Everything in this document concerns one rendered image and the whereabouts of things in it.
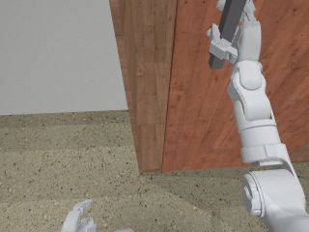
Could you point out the left robot hand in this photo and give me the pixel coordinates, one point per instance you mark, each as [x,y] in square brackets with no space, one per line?
[73,221]

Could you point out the right robot upper arm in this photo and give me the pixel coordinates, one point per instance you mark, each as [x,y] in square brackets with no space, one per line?
[275,197]

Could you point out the right robot forearm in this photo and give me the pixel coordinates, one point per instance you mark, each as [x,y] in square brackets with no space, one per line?
[258,134]

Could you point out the wardrobe door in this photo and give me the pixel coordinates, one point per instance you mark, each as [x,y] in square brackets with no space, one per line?
[301,151]
[200,127]

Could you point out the right robot hand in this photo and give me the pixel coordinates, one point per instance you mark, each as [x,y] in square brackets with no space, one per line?
[247,39]

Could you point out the handle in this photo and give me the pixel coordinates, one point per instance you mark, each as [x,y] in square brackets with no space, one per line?
[227,27]

